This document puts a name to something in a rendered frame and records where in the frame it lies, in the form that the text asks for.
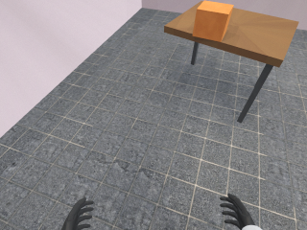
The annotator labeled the carton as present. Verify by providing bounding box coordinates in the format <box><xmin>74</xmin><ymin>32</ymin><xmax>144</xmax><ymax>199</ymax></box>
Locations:
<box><xmin>192</xmin><ymin>0</ymin><xmax>234</xmax><ymax>42</ymax></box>

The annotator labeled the robot left hand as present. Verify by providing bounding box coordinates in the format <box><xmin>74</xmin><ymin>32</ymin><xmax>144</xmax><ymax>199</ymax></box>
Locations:
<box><xmin>61</xmin><ymin>197</ymin><xmax>94</xmax><ymax>230</ymax></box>

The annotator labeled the table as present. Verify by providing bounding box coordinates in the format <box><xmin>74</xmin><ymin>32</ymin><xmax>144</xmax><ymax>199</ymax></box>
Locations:
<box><xmin>164</xmin><ymin>1</ymin><xmax>299</xmax><ymax>123</ymax></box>

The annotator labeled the robot right hand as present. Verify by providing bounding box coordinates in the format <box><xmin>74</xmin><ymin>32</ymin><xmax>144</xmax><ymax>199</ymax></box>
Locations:
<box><xmin>220</xmin><ymin>194</ymin><xmax>255</xmax><ymax>230</ymax></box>

